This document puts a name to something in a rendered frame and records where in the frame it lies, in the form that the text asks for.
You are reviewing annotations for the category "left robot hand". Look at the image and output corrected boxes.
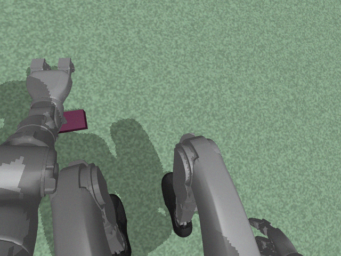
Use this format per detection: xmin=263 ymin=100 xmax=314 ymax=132
xmin=27 ymin=58 xmax=75 ymax=124

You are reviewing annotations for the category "right robot foot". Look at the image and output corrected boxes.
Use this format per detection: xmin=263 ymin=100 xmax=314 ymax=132
xmin=161 ymin=172 xmax=192 ymax=237

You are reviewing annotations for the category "left robot foot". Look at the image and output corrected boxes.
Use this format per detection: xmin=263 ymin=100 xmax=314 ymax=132
xmin=109 ymin=194 xmax=132 ymax=256

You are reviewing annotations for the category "left robot arm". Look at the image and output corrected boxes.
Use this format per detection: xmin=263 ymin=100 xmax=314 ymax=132
xmin=0 ymin=98 xmax=64 ymax=256

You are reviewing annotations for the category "small box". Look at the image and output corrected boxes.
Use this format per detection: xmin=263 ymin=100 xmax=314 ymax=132
xmin=58 ymin=109 xmax=88 ymax=134

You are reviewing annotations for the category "right robot hand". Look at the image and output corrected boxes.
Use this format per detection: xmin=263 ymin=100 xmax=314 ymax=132
xmin=248 ymin=218 xmax=298 ymax=256

